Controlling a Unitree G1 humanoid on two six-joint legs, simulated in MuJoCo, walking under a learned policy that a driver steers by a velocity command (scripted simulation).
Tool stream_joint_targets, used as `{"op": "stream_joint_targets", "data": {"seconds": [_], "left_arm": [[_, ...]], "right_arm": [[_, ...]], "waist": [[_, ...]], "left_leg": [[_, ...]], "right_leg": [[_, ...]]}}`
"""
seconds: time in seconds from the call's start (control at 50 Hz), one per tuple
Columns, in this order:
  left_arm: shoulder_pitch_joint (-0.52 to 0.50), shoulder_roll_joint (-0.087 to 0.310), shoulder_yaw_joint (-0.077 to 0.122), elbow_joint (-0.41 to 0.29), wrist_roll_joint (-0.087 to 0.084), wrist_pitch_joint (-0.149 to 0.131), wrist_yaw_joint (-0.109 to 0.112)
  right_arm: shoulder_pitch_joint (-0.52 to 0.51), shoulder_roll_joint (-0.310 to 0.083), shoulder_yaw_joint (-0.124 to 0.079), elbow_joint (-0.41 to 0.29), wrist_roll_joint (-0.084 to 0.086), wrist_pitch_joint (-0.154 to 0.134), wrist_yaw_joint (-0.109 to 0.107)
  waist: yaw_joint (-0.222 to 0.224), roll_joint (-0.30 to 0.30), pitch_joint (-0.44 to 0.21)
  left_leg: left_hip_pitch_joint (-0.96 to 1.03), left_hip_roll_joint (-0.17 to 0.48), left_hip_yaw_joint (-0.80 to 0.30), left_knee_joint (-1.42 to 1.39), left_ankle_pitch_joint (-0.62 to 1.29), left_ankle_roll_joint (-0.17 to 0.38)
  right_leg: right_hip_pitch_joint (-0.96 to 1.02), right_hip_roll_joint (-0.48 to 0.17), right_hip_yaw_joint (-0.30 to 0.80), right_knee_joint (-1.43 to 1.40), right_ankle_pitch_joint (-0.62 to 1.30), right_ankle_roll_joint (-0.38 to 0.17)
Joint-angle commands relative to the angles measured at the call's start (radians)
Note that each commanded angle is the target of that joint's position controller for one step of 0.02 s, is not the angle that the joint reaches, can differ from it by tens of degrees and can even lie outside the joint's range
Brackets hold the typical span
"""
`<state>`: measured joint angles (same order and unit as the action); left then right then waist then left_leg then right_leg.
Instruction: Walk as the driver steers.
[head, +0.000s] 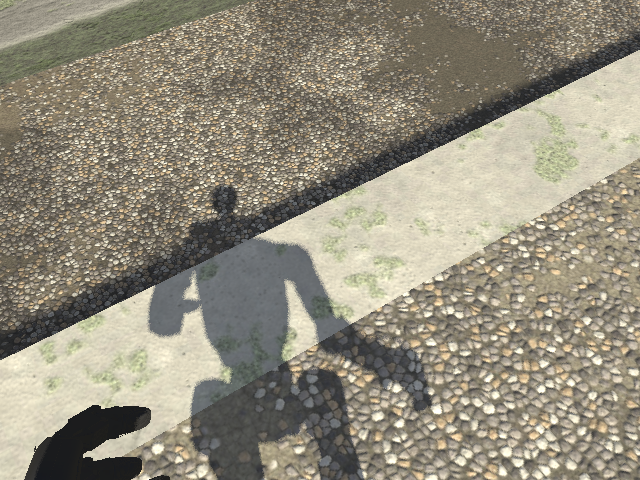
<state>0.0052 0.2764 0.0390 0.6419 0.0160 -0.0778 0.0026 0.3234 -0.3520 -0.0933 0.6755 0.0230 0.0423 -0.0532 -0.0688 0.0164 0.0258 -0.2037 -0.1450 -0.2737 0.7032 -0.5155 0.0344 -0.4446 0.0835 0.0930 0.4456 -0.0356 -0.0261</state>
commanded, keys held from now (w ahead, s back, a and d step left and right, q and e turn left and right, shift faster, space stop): q+shift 0.70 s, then shift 0.10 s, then e+shift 0.20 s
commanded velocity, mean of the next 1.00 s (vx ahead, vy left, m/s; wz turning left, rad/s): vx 0.02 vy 0.00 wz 0.77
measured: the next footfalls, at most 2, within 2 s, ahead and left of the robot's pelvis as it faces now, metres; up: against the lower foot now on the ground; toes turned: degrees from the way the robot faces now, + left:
left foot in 0.44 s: +0.05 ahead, +0.15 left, +0.00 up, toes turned +29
right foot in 0.86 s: +0.22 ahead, +0.01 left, +0.00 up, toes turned +50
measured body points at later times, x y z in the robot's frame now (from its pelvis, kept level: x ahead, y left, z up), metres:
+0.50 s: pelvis +0.04 +0.03 +0.00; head +0.07 +0.09 +0.45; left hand +0.05 +0.37 -0.11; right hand +0.32 -0.15 -0.06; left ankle +0.01 +0.13 -0.73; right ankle +0.10 -0.11 -0.68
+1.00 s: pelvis +0.11 +0.04 +0.01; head +0.13 +0.05 +0.46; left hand +0.03 +0.33 -0.09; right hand +0.42 -0.01 -0.07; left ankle +0.01 +0.14 -0.72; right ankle +0.19 -0.03 -0.72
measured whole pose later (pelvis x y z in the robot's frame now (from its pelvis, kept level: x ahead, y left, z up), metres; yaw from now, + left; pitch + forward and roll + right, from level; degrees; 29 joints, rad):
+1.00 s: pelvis +0.11 +0.04 +0.01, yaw +44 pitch +0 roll +0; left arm 0.15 0.26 0.04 0.74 0.00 -0.01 -0.03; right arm 0.13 -0.27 -0.03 0.59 -0.03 0.03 -0.02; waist 0.02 0.04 0.03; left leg -0.25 -0.06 -0.18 0.54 -0.30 -0.02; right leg -0.27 0.07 0.09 0.52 -0.24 -0.02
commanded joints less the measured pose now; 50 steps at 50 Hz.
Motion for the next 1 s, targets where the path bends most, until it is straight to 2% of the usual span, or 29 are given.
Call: {"op": "stream_joint_targets", "data": {"seconds": [0.02, 0.04, 0.06, 0.08, 0.12, 0.16, 0.24, 0.32, 0.36, 0.4, 0.42, 0.44, 0.46, 0.48, 0.5, 0.52, 0.54, 0.58, 0.66, 0.72, 0.8, 0.84, 0.86, 0.88, 0.9, 0.92, 0.94, 0.96, 1.0], "left_arm": [[0.105, 0.154, 0.055, -0.045, 0.009, 0.019, 0.020], [0.068, 0.091, 0.040, -0.067, 0.001, 0.026, 0.028], [0.039, 0.081, 0.035, -0.070, 0.002, 0.039, 0.032], [0.012, 0.089, 0.036, -0.068, 0.000, 0.048, 0.036], [0.014, 0.112, 0.043, -0.048, 0.011, 0.052, 0.044], [0.042, 0.123, 0.050, -0.029, 0.014, 0.052, 0.047], [0.040, 0.165, 0.069, -0.008, 0.007, 0.055, 0.039], [0.020, 0.204, 0.086, 0.003, -0.005, 0.059, 0.017], [0.035, 0.217, 0.094, 0.013, -0.020, 0.058, 0.002], [0.038, 0.211, 0.096, 0.023, -0.039, 0.062, -0.006], [0.075, 0.180, 0.091, 0.041, -0.045, 0.066, -0.010], [0.120, 0.134, 0.082, 0.053, -0.031, 0.072, -0.016], [0.076, 0.098, 0.064, -0.026, 0.011, 0.072, -0.011], [-0.028, 0.139, 0.074, -0.050, 0.015, 0.068, 0.003], [-0.040, 0.151, 0.077, -0.057, -0.008, 0.066, 0.010], [-0.012, 0.152, 0.081, -0.040, -0.014, 0.062, 0.018], [0.009, 0.169, 0.086, -0.026, -0.003, 0.061, 0.026], [0.035, 0.159, 0.084, -0.009, 0.004, 0.057, 0.020], [0.010, 0.107, 0.061, -0.004, -0.013, 0.055, 0.009], [0.013, 0.115, 0.059, 0.004, -0.018, 0.055, -0.001], [0.034, 0.128, 0.061, 0.008, -0.021, 0.051, -0.012], [0.087, 0.123, 0.058, 0.024, -0.018, 0.043, -0.023], [0.089, 0.106, 0.049, 0.024, -0.005, 0.039, -0.027], [0.064, 0.118, 0.039, 0.008, 0.020, 0.036, -0.028], [-0.014, 0.107, 0.021, 0.004, 0.034, 0.037, -0.030], [-0.049, 0.069, 0.010, -0.005, 0.020, 0.038, -0.034], [-0.035, 0.083, 0.015, -0.008, 0.004, 0.041, -0.038], [0.002, 0.134, 0.029, -0.001, -0.013, 0.046, -0.036], [0.037, 0.226, 0.056, -0.012, -0.036, 0.053, -0.027]], "right_arm": [[0.200, -0.096, -0.008, -0.078, -0.003, -0.011, 0.015], [0.102, -0.164, -0.031, -0.071, 0.006, -0.001, 0.016], [0.055, -0.172, -0.040, -0.075, 0.006, 0.012, 0.012], [0.030, -0.164, -0.040, -0.089, 0.002, 0.022, 0.010], [0.007, -0.096, -0.021, -0.116, 0.003, 0.028, 0.019], [-0.035, -0.062, -0.009, -0.145, 0.004, 0.025, 0.023], [-0.093, -0.061, -0.004, -0.174, -0.004, 0.021, 0.039], [-0.119, -0.066, -0.006, -0.180, 0.000, 0.030, 0.057], [-0.136, -0.075, -0.013, -0.190, 0.001, 0.041, 0.065], [-0.107, -0.077, -0.025, -0.184, 0.002, 0.048, 0.070], [-0.062, -0.098, -0.039, -0.166, -0.002, 0.049, 0.061], [0.018, -0.188, -0.072, -0.151, -0.002, 0.044, 0.045], [0.000, -0.323, -0.090, -0.187, -0.013, 0.029, 0.033], [-0.004, -0.275, -0.082, -0.204, -0.047, -0.007, 0.048], [-0.028, -0.244, -0.069, -0.188, -0.047, -0.031, 0.051], [-0.076, -0.216, -0.063, -0.186, -0.025, -0.039, 0.044], [-0.126, -0.179, -0.050, -0.194, -0.006, -0.033, 0.035], [-0.171, -0.156, -0.035, -0.215, -0.013, -0.021, 0.018], [-0.141, -0.170, -0.043, -0.208, -0.005, -0.012, 0.006], [-0.159, -0.178, -0.046, -0.216, -0.007, -0.004, 0.007], [-0.164, -0.148, -0.029, -0.212, -0.014, 0.000, 0.020], [-0.196, -0.110, -0.009, -0.209, -0.011, -0.001, 0.022], [-0.174, -0.065, 0.009, -0.194, -0.016, -0.005, 0.023], [-0.102, 0.014, 0.034, -0.169, -0.046, -0.013, 0.025], [-0.011, 0.005, 0.031, -0.149, -0.059, -0.019, 0.028], [-0.043, -0.038, 0.022, -0.142, -0.071, -0.026, 0.026], [-0.102, -0.073, 0.010, -0.133, -0.064, -0.031, 0.025], [-0.154, -0.077, 0.005, -0.134, -0.060, -0.032, 0.023], [-0.188, -0.073, 0.000, -0.151, -0.049, -0.029, 0.021]], "waist": [[-0.008, -0.254, -0.307], [0.032, -0.158, -0.205], [0.033, -0.103, -0.159], [0.030, -0.110, -0.118], [0.034, -0.145, -0.077], [0.057, -0.151, -0.093], [0.069, -0.124, -0.122], [0.069, -0.141, -0.111], [0.072, -0.145, -0.109], [0.040, -0.126, -0.119], [0.027, -0.084, -0.121], [0.013, 0.108, -0.099], [0.055, 0.382, -0.080], [-0.022, 0.233, -0.166], [0.007, 0.185, -0.139], [0.044, 0.136, -0.108], [0.067, 0.114, -0.101], [0.093, 0.114, -0.136], [0.073, 0.106, -0.152], [0.067, 0.141, -0.153], [0.046, 0.181, -0.162], [0.071, 0.173, -0.165], [0.076, 0.139, -0.157], [0.030, -0.013, -0.172], [-0.072, -0.176, -0.114], [-0.055, -0.196, -0.073], [-0.015, -0.165, -0.052], [0.017, -0.149, -0.050], [0.036, -0.167, -0.024]], "left_leg": [[-0.409, 0.096, 0.077, 0.501, -0.175, -0.090], [-0.420, 0.129, 0.104, 0.541, -0.075, -0.120], [-0.413, 0.155, 0.128, 0.550, -0.001, -0.136], [-0.404, 0.175, 0.152, 0.561, 0.047, -0.145], [-0.371, 0.193, 0.215, 0.534, 0.108, -0.147], [-0.392, 0.220, 0.232, 0.474, 0.127, -0.145], [-0.365, 0.269, 0.243, 0.340, 0.181, -0.128], [-0.236, 0.260, 0.307, 0.166, 0.218, -0.091], [-0.196, 0.248, 0.334, 0.073, 0.201, -0.065], [-0.103, 0.212, 0.367, -0.090, 0.254, -0.024], [-0.010, 0.182, 0.354, -0.171, 0.313, 0.009], [0.145, 0.273, 0.162, -0.289, 0.609, 0.080], [0.247, 0.499, -0.280, -0.321, 0.796, 0.271], [0.199, 0.517, -0.306, -0.360, 0.717, 0.337], [0.175, 0.473, -0.227, -0.378, 0.620, 0.293], [0.152, 0.420, -0.165, -0.372, 0.554, 0.236], [0.130, 0.395, -0.126, -0.355, 0.564, 0.200], [0.063, 0.346, -0.075, -0.328, 0.682, 0.183], [0.082, 0.301, -0.115, -0.291, 0.666, 0.174], [0.062, 0.295, -0.169, -0.271, 0.611, 0.168], [0.043, 0.295, -0.220, -0.221, 0.696, 0.163], [0.025, 0.280, -0.195, -0.184, 0.655, 0.134], [-0.009, 0.245, -0.165, -0.178, 0.549, 0.091], [-0.041, 0.153, -0.069, -0.084, 0.323, 0.027], [-0.047, 0.081, 0.019, -0.082, 0.057, -0.036], [-0.011, 0.124, 0.071, -0.137, 0.115, -0.072], [0.018, 0.120, 0.088, -0.177, 0.181, -0.070], [0.037, 0.109, 0.109, -0.179, 0.220, -0.063], [-0.008, 0.094, 0.153, -0.157, 0.213, -0.056]], "right_leg": [[0.607, -0.554, 0.593, -0.079, 0.289, -0.275], [0.502, -0.452, 0.406, -0.084, 0.195, -0.226], [0.411, -0.385, 0.282, -0.100, 0.096, -0.185], [0.326, -0.349, 0.209, -0.123, 0.049, -0.174], [0.229, -0.308, 0.079, -0.173, 0.062, -0.185], [0.269, -0.335, 0.036, -0.193, 0.085, -0.215], [0.313, -0.390, -0.038, -0.198, 0.074, -0.231], [0.279, -0.395, -0.153, -0.181, 0.033, -0.188], [0.307, -0.415, -0.177, -0.145, 0.027, -0.163], [0.312, -0.412, -0.218, -0.053, -0.016, -0.106], [0.261, -0.376, -0.255, 0.043, -0.085, -0.053], [0.078, -0.283, -0.330, 0.286, -0.275, 0.033], [-0.283, -0.120, -0.290, 0.570, -0.640, 0.126], [-0.315, -0.097, -0.074, 0.734, -0.632, 0.113], [-0.327, -0.105, -0.032, 0.754, -0.538, 0.084], [-0.328, -0.120, -0.012, 0.722, -0.441, 0.067], [-0.314, -0.126, -0.004, 0.687, -0.379, 0.065], [-0.209, -0.088, -0.012, 0.671, -0.299, 0.080], [-0.153, -0.028, 0.006, 0.448, -0.255, 0.107], [-0.090, -0.012, 0.018, 0.333, -0.255, 0.108], [0.025, -0.031, 0.003, 0.233, -0.282, 0.088], [0.138, -0.064, -0.028, 0.083, -0.162, 0.058], [0.230, -0.098, -0.009, -0.039, -0.006, 0.036], [0.308, -0.229, 0.165, -0.107, 0.172, -0.005], [0.235, -0.311, 0.282, -0.093, 0.276, -0.132], [0.153, -0.309, 0.324, -0.121, 0.108, -0.185], [0.139, -0.247, 0.281, -0.122, -0.002, -0.146], [0.132, -0.212, 0.262, -0.116, -0.077, -0.110], [0.145, -0.206, 0.315, -0.108, -0.100, -0.108]]}}
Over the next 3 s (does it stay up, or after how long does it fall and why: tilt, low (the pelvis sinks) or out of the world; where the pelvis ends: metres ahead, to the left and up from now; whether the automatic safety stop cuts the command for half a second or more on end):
stays up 0.25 0.15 0.01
